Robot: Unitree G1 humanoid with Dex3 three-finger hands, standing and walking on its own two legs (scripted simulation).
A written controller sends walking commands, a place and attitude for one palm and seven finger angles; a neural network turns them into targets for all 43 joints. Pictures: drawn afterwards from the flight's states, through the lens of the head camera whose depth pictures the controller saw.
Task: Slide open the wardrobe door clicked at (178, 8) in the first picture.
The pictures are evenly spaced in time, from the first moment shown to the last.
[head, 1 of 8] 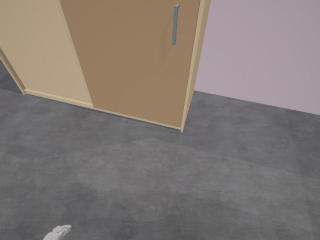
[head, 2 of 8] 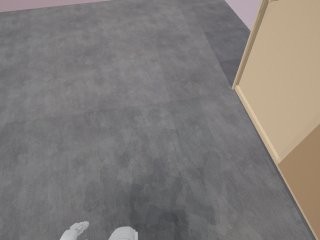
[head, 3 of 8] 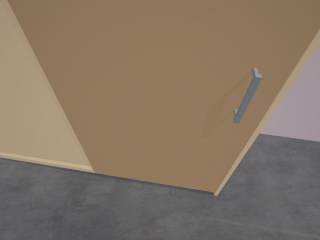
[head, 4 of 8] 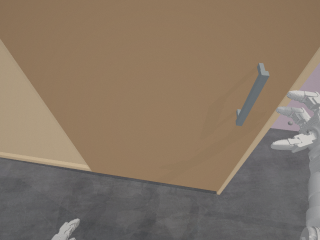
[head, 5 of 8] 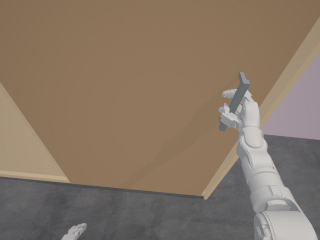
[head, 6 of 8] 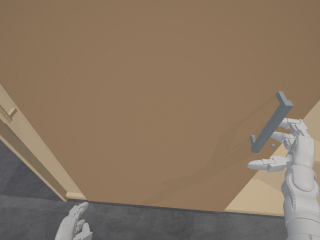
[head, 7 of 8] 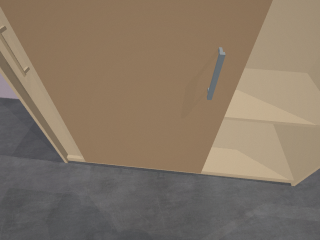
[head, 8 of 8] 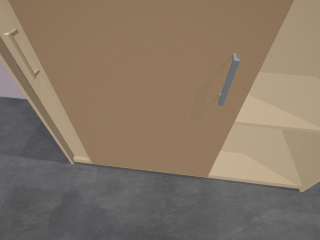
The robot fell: no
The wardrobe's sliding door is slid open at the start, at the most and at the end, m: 0.00 0.62 0.62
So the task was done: yes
